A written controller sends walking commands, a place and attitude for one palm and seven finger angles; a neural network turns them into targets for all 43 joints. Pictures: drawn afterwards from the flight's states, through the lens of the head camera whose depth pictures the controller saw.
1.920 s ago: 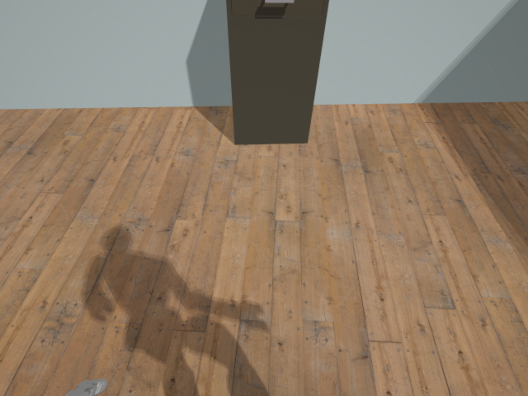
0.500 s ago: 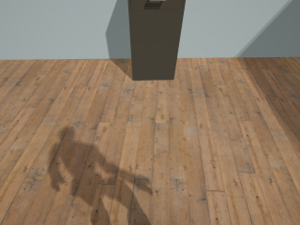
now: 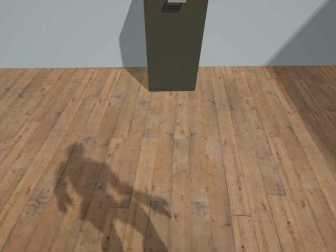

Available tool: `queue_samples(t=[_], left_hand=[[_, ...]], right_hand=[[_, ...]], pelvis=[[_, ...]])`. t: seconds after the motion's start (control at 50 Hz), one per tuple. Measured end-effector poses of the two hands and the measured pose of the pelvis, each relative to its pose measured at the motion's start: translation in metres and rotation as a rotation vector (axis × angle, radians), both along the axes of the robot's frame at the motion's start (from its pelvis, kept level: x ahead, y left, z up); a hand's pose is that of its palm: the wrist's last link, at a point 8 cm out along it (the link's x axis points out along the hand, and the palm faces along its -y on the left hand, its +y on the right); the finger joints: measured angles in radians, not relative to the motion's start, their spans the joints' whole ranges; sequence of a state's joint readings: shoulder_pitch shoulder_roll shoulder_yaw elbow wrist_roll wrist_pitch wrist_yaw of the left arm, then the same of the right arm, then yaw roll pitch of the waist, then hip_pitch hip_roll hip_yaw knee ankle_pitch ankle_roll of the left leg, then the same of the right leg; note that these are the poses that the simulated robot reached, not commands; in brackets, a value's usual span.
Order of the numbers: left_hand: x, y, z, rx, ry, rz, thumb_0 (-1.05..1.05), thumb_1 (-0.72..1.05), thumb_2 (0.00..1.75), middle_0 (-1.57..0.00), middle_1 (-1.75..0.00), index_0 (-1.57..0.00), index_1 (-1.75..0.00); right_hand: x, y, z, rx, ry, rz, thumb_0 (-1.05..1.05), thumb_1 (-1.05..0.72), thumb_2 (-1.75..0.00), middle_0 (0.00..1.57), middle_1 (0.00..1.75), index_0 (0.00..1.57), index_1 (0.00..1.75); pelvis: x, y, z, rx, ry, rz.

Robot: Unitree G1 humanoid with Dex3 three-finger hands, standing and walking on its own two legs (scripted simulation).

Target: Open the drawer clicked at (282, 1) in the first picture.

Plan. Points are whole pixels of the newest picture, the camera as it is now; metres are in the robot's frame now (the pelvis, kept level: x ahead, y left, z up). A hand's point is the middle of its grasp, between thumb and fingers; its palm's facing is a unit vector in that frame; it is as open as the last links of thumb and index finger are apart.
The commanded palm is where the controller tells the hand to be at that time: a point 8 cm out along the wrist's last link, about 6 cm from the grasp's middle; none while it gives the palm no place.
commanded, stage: walk to a spot facing it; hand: left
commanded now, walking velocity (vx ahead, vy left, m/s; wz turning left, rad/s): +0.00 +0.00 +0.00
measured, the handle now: out of the picture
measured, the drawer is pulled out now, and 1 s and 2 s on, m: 0.00 0.00 0.00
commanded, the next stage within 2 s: none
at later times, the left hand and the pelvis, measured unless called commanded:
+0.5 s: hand out of the picture +0.08 +0.15 -0.19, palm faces -0.05 -0.98 -0.21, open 7.3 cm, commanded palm none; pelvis +0.09 -0.04 -0.02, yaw -8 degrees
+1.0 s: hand (121, 198) +0.32 +0.18 -0.20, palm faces -0.20 -0.97 -0.16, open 7.4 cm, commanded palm none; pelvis +0.30 +0.00 -0.02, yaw -17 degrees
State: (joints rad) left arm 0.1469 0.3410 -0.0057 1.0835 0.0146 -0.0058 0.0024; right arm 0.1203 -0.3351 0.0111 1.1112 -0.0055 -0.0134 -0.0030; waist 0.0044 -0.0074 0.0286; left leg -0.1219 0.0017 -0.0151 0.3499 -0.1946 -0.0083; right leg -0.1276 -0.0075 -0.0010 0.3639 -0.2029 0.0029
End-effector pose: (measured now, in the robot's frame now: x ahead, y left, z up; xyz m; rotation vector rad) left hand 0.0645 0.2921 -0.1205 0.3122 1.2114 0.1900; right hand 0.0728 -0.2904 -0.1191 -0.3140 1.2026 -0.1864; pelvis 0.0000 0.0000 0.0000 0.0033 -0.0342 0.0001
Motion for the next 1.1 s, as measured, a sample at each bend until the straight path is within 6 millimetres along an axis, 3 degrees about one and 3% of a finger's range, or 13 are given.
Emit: queue_samples(t=[0.14, 0.32, 0.42, 0.46, 0.54, 0.64, 0.72, 0.82, 0.88, 0.92, 0.98, 1.1], left_hand=[[-0.009, -0.008, -0.008, -0.016, 0.032, 0.009, 0.0, 0.91, 0.9, -0.2, -0.3, -0.2, -0.3], [-0.026, -0.045, -0.035, -0.111, 0.182, -0.001, 0.0, 0.91, 0.9, -0.2, -0.3, -0.2, -0.3], [0.0, -0.076, -0.04, -0.123, 0.203, -0.028, 0.01, 0.91, 0.9, -0.2, -0.3, -0.2, -0.3], [0.012, -0.086, -0.038, -0.125, 0.156, -0.008, 0.0, 0.91, 0.9, -0.2, -0.3, -0.2, -0.3], [0.017, -0.102, -0.029, -0.132, 0.172, 0.009, 0.0, 0.91, 0.9, -0.2, -0.3, -0.2, -0.3], [0.019, -0.113, -0.021, -0.149, 0.298, -0.01, 0.0, 0.91, 0.9, -0.21, -0.3, -0.2, -0.3], [0.036, -0.11, -0.022, -0.155, 0.359, -0.004, 0.0, 0.91, 0.9, -0.21, -0.3, -0.2, -0.3], [0.082, -0.094, -0.039, -0.158, 0.395, 0.009, 0.0, 0.91, 0.9, -0.21, -0.3, -0.2, -0.3], [0.126, -0.079, -0.057, -0.159, 0.401, -0.01, 0.0, 0.91, 0.9, -0.21, -0.3, -0.2, -0.3], [0.166, -0.071, -0.059, -0.155, 0.361, -0.046, 0.0, 0.91, 0.9, -0.21, -0.3, -0.2, -0.3], [0.239, -0.066, -0.054, -0.153, 0.255, -0.109, 0.0, 0.91, 0.9, -0.2, -0.3, -0.2, -0.3], [0.369, -0.079, -0.035, -0.167, 0.058, -0.207, 0.0, 0.91, 0.9, -0.2, -0.3, -0.2, -0.3]], right_hand=[[-0.009, 0.007, -0.006, 0.016, 0.016, -0.019, 0.0, -0.91, -0.9, 0.2, 0.3, 0.2, 0.3], [-0.047, 0.03, -0.034, 0.099, 0.098, -0.149, 0.0, -0.9, -0.9, 0.2, 0.3, 0.2, 0.3], [-0.072, 0.028, -0.051, 0.143, 0.19, -0.241, 0.0, -0.9, -0.9, 0.2, 0.3, 0.2, 0.3], [-0.073, 0.027, -0.051, 0.155, 0.249, -0.238, 0.0, -0.91, -0.9, 0.2, 0.3, 0.2, 0.3], [-0.033, 0.02, -0.04, 0.159, 0.224, -0.237, 0.01, -0.91, -0.9, 0.2, 0.3, 0.2, 0.3], [0.055, 0.014, -0.03, 0.167, 0.044, -0.251, 0.01, -0.91, -0.9, 0.2, 0.3, 0.2, 0.3], [0.131, 0.018, -0.025, 0.176, -0.071, -0.231, 0.0, -0.91, -0.9, 0.2, 0.3, 0.19, 0.3], [0.222, 0.032, -0.027, 0.163, -0.157, -0.184, 0.0, -0.91, -0.9, 0.2, 0.3, 0.19, 0.3], [0.254, 0.039, -0.032, 0.131, -0.199, -0.195, 0.0, -0.91, -0.9, 0.2, 0.3, 0.2, 0.3], [0.257, 0.044, -0.029, 0.125, -0.187, -0.226, 0.0, -0.91, -0.9, 0.2, 0.3, 0.2, 0.3], [0.244, 0.052, -0.024, 0.12, -0.131, -0.296, 0.0, -0.91, -0.9, 0.2, 0.3, 0.2, 0.3], [0.209, 0.052, -0.015, 0.083, 0.007, -0.422, -0.02, -0.95, -0.9, 0.2, 0.3, 0.2, 0.3]], pelvis=[[0.005, 0.0, -0.003, -0.001, 0.001, -0.022], [0.038, -0.007, -0.017, 0.014, 0.019, -0.104], [0.064, -0.025, -0.026, 0.001, 0.013, -0.127], [0.076, -0.032, -0.025, 0.001, 0.013, -0.119], [0.1, -0.039, -0.014, 0.013, 0.01, -0.154], [0.135, -0.038, -0.006, 0.011, 0.018, -0.192], [0.169, -0.033, -0.009, -0.003, 0.023, -0.211], [0.225, -0.021, -0.024, -0.018, 0.028, -0.226], [0.259, -0.012, -0.036, -0.022, 0.021, -0.246], [0.274, -0.008, -0.033, -0.015, 0.007, -0.27], [0.297, -0.005, -0.022, -0.013, -0.003, -0.291], [0.341, -0.003, -0.007, -0.002, 0.009, -0.325]])
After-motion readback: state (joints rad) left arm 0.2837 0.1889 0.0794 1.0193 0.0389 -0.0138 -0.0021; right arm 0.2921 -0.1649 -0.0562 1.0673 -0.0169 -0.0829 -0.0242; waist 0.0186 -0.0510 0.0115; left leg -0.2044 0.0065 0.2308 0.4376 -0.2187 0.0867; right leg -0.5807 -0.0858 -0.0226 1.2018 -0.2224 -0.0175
